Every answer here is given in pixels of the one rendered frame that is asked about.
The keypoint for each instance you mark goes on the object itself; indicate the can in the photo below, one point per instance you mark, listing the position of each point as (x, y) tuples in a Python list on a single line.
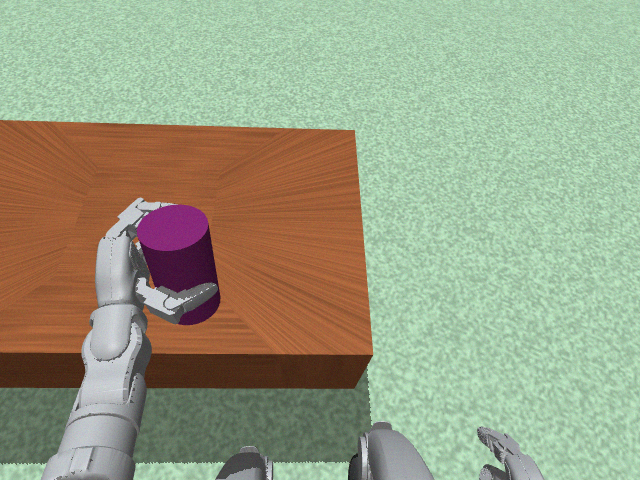
[(177, 247)]

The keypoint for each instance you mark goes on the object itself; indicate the left robot arm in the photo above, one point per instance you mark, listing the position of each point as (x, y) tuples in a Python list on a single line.
[(101, 432)]

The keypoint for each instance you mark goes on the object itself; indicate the right robot hand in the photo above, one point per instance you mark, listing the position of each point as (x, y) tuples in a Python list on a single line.
[(517, 465)]

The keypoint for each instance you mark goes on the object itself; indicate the left robot hand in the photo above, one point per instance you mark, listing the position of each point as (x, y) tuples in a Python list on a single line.
[(122, 275)]

